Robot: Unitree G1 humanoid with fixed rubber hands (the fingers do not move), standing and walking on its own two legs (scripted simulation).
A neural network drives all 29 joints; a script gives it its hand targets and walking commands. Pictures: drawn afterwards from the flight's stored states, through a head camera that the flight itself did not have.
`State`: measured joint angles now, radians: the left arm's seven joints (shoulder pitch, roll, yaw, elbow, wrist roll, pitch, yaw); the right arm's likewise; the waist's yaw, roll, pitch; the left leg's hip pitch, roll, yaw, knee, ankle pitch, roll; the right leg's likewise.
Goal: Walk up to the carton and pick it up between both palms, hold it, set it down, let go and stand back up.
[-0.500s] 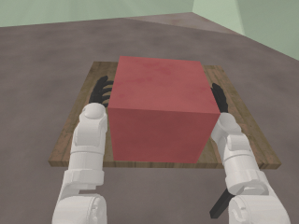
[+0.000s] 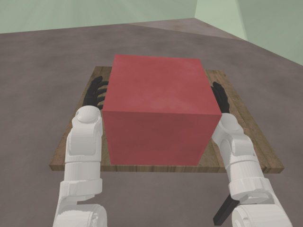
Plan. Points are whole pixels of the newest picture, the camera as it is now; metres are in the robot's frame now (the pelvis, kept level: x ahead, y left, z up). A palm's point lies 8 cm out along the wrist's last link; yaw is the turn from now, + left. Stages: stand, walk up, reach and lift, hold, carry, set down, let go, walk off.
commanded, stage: hold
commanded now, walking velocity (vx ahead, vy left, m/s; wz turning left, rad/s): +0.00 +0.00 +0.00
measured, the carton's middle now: (156, 110) +0.38 +0.00 +0.16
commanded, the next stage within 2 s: none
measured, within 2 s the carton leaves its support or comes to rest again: neither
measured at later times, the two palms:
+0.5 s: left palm (91, 106) +0.35 +0.16 +0.20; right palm (221, 113) +0.35 -0.16 +0.18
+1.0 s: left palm (91, 107) +0.35 +0.16 +0.19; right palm (220, 111) +0.36 -0.16 +0.18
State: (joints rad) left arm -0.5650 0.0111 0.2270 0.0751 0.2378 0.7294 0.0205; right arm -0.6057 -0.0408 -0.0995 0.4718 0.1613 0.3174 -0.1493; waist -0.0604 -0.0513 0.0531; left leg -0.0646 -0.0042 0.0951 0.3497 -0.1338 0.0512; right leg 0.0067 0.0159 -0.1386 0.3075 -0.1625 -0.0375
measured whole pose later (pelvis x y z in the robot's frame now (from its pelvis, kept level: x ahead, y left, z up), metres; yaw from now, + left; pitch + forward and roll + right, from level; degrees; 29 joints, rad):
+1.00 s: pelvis +0.00 +0.00 +0.00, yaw +0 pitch -9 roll -1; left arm -0.57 0.01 0.24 0.04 0.25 0.77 0.01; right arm -0.63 -0.03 -0.10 0.46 0.16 0.34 -0.15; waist -0.06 -0.06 0.06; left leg -0.06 0.00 0.10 0.34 -0.13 0.05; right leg 0.00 0.02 -0.14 0.31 -0.16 -0.04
